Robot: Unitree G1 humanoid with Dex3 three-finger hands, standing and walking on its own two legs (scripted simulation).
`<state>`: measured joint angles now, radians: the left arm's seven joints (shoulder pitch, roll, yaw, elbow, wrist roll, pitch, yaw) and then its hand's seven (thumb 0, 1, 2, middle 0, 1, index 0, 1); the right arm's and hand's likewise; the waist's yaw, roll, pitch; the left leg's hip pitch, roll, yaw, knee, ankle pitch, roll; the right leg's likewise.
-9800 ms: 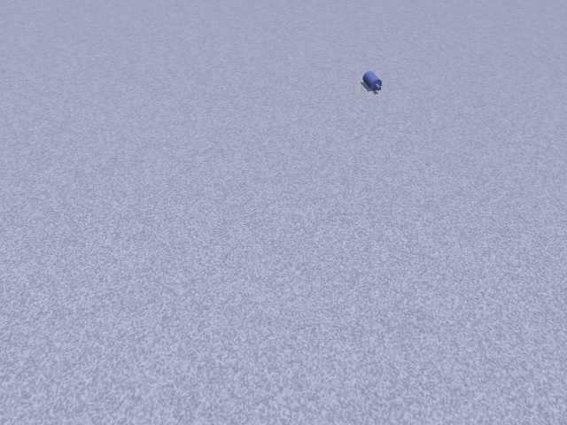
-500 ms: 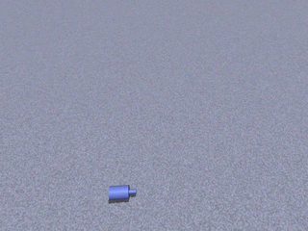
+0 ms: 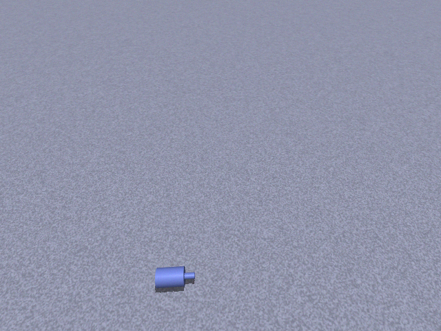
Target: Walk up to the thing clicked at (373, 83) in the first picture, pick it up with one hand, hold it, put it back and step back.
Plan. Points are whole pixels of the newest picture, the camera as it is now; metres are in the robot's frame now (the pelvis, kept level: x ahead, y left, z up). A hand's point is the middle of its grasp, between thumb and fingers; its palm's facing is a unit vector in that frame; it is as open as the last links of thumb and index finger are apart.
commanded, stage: stand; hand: left
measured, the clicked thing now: (175, 276) +0.46 +0.19 -0.74
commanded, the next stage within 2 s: walk up in 0.08 s
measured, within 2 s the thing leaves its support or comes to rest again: neither
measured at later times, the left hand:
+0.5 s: hand out of the picture +0.11 +0.18 -0.17, palm faces -0.09 -0.93 -0.36, open 7.4 cm
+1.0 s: hand out of the picture +0.16 +0.27 -0.18, palm faces -0.01 -0.91 -0.42, open 7.4 cm
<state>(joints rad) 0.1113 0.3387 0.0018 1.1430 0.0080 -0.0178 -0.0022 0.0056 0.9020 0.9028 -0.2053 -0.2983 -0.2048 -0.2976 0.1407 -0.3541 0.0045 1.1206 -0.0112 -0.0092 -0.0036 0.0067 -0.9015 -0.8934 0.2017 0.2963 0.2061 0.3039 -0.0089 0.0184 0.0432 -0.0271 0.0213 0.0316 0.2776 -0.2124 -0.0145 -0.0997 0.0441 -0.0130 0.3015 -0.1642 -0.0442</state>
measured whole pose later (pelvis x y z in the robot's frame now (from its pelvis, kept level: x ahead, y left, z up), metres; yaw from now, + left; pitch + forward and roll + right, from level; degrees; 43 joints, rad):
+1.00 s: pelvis +0.05 -0.02 -0.03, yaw -1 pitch -1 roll -1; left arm 0.12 0.45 0.06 0.92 -0.01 0.01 0.03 0.01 0.90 0.90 -0.20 -0.30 -0.20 -0.30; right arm 0.17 -0.36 -0.05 0.87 -0.02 0.01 0.01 0.01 -0.90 -0.89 0.20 0.30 0.21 0.30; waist -0.01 -0.02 0.16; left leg -0.33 0.00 0.00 0.67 -0.32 0.04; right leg -0.39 0.04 0.09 1.02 -0.54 -0.02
